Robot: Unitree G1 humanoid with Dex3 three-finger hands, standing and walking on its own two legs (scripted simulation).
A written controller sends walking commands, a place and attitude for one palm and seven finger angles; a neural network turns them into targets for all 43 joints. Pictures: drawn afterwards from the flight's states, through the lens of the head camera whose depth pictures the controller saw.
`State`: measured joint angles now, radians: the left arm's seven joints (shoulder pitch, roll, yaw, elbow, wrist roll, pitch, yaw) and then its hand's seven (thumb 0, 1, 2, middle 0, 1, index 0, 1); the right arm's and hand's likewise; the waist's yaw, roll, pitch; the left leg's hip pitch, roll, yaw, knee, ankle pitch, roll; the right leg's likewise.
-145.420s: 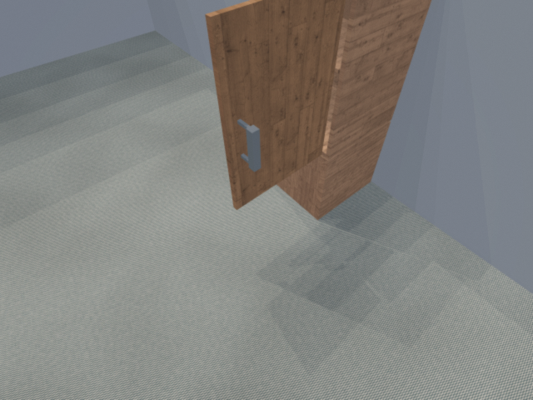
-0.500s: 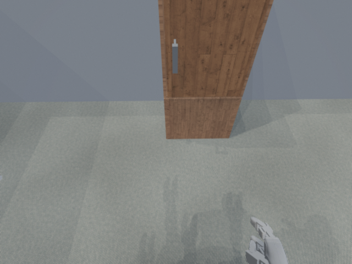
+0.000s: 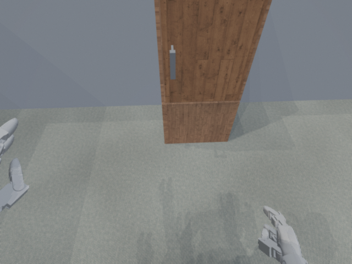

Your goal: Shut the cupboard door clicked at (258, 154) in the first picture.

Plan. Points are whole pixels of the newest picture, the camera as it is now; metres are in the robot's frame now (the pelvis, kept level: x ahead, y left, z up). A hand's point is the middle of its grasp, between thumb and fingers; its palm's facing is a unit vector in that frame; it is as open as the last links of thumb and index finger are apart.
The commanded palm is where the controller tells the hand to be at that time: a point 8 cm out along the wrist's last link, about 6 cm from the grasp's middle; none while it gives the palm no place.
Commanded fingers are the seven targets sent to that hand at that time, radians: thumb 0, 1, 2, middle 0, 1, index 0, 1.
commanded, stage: let the arm hang, fingers relaxed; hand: left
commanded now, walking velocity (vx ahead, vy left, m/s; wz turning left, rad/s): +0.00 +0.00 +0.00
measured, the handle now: (172, 62) +0.92 +0.05 -0.07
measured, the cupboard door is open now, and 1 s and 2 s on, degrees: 0 0 0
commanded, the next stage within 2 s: look to check the result in 1.06 s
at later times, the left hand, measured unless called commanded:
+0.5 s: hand out of the picture -0.11 +0.21 -0.17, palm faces +0.06 -0.97 -0.24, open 7.2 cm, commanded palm none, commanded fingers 0.00 0.90 0.90 -0.20 -0.30 -0.20 -0.30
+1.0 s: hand out of the picture -0.09 +0.19 -0.17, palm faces +0.07 -0.98 -0.20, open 7.2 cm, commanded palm none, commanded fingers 0.00 0.90 0.90 -0.20 -0.30 -0.20 -0.30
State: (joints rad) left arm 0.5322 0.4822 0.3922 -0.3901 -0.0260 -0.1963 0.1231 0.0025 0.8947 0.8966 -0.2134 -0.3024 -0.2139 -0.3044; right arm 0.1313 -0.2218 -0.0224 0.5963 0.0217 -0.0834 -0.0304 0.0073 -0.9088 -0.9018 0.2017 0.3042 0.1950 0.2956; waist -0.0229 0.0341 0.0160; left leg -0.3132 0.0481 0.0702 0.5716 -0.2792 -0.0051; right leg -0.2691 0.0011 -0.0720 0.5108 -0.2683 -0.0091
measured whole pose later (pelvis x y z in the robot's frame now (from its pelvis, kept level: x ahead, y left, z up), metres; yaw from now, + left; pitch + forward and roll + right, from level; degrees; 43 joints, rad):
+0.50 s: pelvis -0.06 +0.01 +0.00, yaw +2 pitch -2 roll +0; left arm 0.39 0.20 0.03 1.03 0.04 0.04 0.01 -0.01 0.95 0.90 -0.21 -0.30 -0.21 -0.30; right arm 0.33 -0.21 -0.02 1.02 -0.03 0.06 -0.02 0.01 -0.92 -0.90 0.20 0.30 0.20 0.30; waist 0.01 0.02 0.06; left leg -0.32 0.00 0.05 0.53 -0.20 0.04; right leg -0.29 -0.02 -0.05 0.53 -0.22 0.00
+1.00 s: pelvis -0.07 +0.03 +0.00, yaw +2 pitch +0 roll +0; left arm 0.31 0.12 0.02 1.10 0.03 0.00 0.03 0.00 0.93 0.90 -0.20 -0.30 -0.20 -0.30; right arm 0.29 -0.15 -0.02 1.10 -0.02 0.02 -0.03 0.02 -0.93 -0.90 0.20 0.30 0.20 0.30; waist -0.01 0.03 0.01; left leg -0.32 -0.03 0.06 0.42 -0.11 0.06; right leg -0.19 0.00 -0.01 0.47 -0.29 0.00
